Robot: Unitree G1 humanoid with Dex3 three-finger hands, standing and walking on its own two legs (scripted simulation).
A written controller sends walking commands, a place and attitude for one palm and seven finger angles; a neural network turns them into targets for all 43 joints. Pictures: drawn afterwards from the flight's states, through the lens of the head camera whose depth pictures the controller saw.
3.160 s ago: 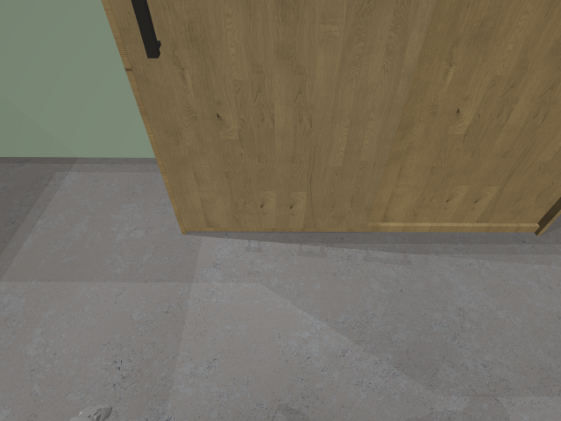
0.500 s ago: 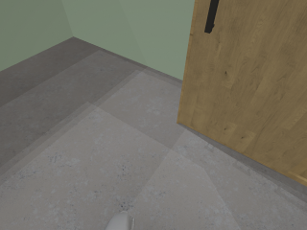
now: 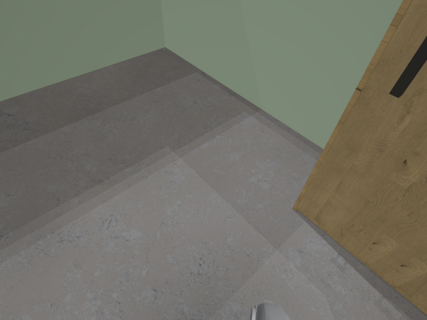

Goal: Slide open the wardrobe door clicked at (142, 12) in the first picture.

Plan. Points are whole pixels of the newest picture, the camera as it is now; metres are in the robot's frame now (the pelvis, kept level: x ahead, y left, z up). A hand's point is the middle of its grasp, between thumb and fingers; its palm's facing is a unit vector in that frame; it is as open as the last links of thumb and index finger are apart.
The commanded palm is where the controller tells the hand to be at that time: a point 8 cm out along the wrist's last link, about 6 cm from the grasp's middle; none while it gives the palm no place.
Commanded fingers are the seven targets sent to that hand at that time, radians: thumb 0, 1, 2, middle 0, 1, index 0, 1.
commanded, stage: turn to face it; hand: left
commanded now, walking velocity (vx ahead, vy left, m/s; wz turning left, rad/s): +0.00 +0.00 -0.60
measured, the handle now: (423, 55) +0.73 -0.48 +0.18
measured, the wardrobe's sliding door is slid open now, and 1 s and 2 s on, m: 0.00 0.00 0.00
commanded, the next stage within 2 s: take the last steps up to it in 1.20 s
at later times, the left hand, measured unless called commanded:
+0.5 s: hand (145, 302) +0.19 +0.16 -0.17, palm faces -0.16 -0.96 -0.22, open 7.3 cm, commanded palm none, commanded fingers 0.00 0.90 0.90 -0.20 -0.30 -0.20 -0.30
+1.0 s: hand (172, 246) +0.31 +0.12 -0.16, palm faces -0.51 -0.83 -0.24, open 7.4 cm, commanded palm none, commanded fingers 0.00 0.90 0.90 -0.20 -0.30 -0.20 -0.30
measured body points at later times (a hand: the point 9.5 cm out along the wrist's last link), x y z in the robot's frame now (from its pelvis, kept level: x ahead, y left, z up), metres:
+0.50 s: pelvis +0.09 -0.02 +0.00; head +0.12 -0.03 +0.44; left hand +0.20 +0.21 -0.15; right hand +0.11 -0.28 -0.15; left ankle +0.13 +0.12 -0.70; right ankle +0.13 -0.13 -0.74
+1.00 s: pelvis +0.11 +0.00 -0.01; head +0.14 -0.02 +0.44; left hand +0.34 +0.17 -0.14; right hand +0.00 -0.23 -0.15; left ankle +0.15 +0.12 -0.74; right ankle +0.05 -0.10 -0.72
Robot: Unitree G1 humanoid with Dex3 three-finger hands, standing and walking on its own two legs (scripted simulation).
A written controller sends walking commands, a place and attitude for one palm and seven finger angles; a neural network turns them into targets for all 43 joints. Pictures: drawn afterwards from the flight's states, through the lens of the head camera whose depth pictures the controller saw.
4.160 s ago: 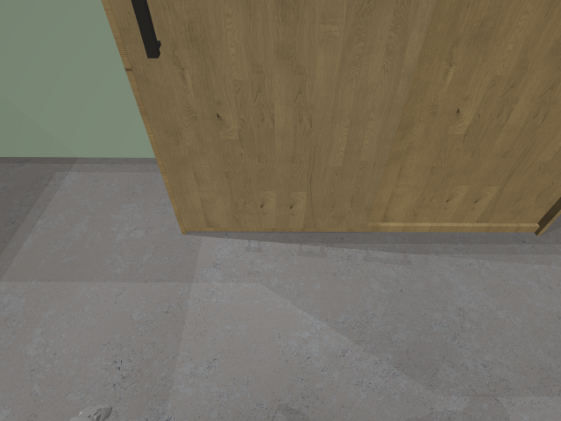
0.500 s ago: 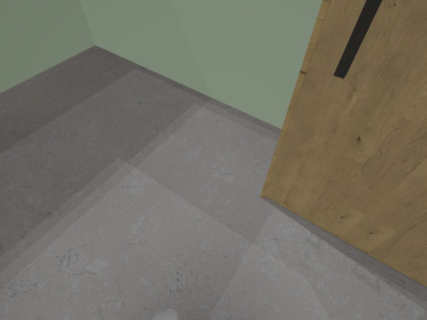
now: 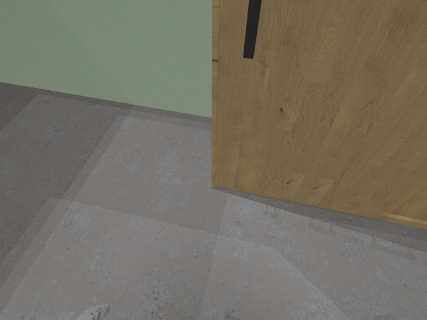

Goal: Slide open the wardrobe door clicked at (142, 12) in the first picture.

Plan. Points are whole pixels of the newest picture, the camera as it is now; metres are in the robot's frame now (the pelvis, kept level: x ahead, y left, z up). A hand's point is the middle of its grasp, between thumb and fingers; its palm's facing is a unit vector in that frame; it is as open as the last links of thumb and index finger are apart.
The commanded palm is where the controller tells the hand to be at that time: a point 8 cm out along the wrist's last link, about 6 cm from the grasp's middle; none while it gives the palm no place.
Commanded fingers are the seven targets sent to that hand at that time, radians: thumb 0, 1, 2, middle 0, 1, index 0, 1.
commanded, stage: turn to face it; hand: left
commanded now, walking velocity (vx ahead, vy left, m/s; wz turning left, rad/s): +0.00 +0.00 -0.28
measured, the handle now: (254, 10) +0.78 -0.08 +0.19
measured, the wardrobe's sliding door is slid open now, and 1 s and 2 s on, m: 0.00 0.00 0.00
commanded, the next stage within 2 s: take the last steps up to it in 0.20 s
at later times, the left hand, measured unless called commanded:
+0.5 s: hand out of the picture +0.10 +0.19 -0.17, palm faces -0.09 -0.98 -0.16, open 7.4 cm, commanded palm none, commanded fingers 0.00 0.90 0.90 -0.20 -0.30 -0.20 -0.30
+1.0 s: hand (182, 271) +0.24 +0.08 -0.16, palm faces -0.11 -0.97 -0.20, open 7.2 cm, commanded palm none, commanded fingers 0.00 0.90 0.90 -0.20 -0.30 -0.20 -0.30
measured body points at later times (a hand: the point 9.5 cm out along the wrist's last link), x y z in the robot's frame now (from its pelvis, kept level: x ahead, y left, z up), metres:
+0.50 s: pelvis +0.02 +0.01 +0.00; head +0.02 +0.04 +0.45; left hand +0.10 +0.24 -0.16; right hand +0.02 -0.23 -0.13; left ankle +0.02 +0.11 -0.73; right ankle -0.01 -0.11 -0.69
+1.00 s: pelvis +0.13 -0.08 +0.00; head +0.14 -0.09 +0.45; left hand +0.25 +0.14 -0.14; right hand +0.01 -0.27 -0.16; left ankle +0.07 +0.07 -0.66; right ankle +0.14 -0.17 -0.73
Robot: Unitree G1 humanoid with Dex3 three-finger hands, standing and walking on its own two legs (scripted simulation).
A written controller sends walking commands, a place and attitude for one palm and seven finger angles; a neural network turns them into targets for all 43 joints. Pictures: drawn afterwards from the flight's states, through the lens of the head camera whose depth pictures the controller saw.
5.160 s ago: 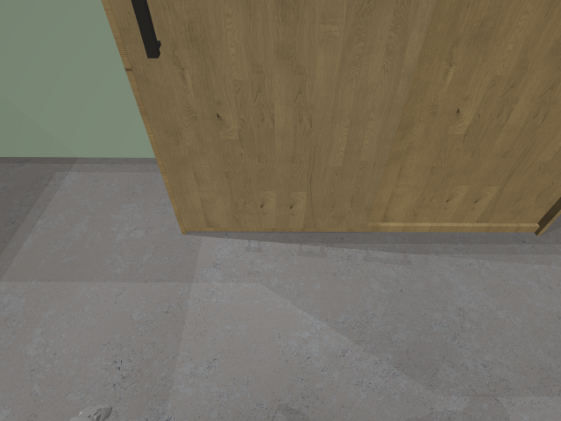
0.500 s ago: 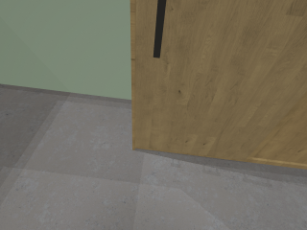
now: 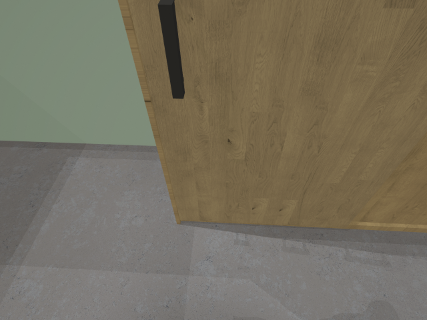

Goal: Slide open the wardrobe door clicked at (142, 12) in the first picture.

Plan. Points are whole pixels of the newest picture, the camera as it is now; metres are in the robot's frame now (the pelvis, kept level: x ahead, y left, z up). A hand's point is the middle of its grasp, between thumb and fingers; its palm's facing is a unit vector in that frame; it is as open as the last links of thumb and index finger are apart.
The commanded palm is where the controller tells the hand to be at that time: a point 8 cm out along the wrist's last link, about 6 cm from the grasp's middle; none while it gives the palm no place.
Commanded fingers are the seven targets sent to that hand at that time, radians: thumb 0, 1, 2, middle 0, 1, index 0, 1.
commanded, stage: take the last steps up to it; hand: left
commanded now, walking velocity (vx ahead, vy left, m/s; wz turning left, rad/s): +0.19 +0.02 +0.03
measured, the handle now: (175, 50) +0.64 +0.11 +0.19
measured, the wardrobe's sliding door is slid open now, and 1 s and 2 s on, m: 0.00 0.00 0.00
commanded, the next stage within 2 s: come to a stop and stand still in 0.16 s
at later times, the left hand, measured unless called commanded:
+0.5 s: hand out of the picture +0.09 +0.19 -0.18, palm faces +0.07 -0.98 -0.16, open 7.4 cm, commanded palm none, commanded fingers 0.00 0.90 0.90 -0.20 -0.30 -0.20 -0.30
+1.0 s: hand out of the picture +0.15 +0.14 -0.17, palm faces +0.06 -0.98 -0.20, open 7.3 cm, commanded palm none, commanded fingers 0.00 0.90 0.90 -0.20 -0.30 -0.20 -0.30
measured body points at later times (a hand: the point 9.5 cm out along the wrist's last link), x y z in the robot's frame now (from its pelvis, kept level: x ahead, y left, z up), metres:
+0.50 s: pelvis +0.12 +0.03 +0.00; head +0.15 +0.04 +0.45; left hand +0.09 +0.24 -0.16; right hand +0.22 -0.19 -0.14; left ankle +0.16 +0.12 -0.73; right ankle +0.08 -0.11 -0.70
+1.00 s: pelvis +0.10 -0.04 +0.00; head +0.11 -0.05 +0.45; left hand +0.15 +0.19 -0.15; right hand +0.10 -0.27 -0.16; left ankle +0.06 +0.08 -0.74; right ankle +0.12 -0.14 -0.73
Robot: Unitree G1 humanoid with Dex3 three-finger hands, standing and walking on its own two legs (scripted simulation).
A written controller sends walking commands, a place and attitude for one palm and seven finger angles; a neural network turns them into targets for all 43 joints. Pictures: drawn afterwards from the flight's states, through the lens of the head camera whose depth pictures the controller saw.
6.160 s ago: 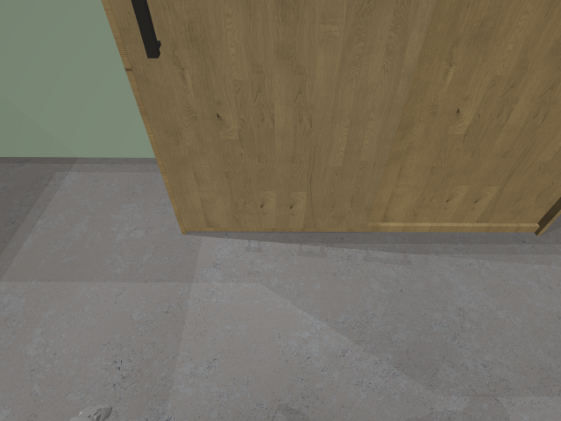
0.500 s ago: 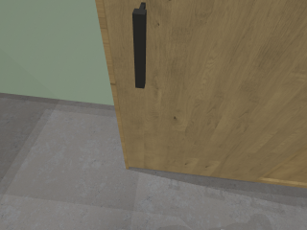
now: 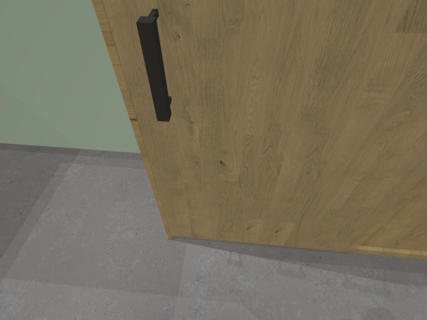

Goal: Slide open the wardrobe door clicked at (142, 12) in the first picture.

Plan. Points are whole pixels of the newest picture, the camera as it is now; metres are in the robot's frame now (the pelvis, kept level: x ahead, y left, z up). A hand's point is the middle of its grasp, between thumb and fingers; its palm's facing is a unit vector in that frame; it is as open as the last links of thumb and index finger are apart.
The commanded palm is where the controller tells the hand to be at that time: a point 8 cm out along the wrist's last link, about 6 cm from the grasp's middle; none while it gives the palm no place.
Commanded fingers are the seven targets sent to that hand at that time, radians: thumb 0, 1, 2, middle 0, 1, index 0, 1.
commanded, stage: come to a stop and stand still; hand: left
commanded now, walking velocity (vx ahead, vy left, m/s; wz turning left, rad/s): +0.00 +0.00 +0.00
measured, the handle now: (159, 69) +0.55 +0.14 +0.19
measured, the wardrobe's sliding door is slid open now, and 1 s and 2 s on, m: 0.00 0.00 0.00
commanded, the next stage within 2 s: look again from close up in 0.76 s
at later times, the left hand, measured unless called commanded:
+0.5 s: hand out of the picture -0.02 +0.18 -0.17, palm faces +0.03 -0.98 -0.20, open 7.4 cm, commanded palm none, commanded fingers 0.00 0.90 0.90 -0.20 -0.30 -0.20 -0.30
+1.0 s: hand out of the picture -0.02 +0.20 -0.17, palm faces +0.03 -0.98 -0.21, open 7.4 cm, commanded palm none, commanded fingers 0.00 0.90 0.90 -0.20 -0.30 -0.20 -0.30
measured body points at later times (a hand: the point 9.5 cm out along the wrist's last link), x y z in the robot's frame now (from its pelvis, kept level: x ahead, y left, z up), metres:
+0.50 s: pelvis -0.02 +0.01 +0.00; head -0.03 +0.01 +0.45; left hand -0.02 +0.24 -0.15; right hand -0.01 -0.21 -0.16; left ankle -0.03 +0.13 -0.73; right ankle +0.03 -0.10 -0.73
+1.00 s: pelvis -0.03 +0.02 +0.01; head -0.03 +0.02 +0.46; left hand -0.02 +0.25 -0.15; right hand -0.03 -0.21 -0.15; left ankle -0.03 +0.13 -0.73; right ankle +0.03 -0.10 -0.73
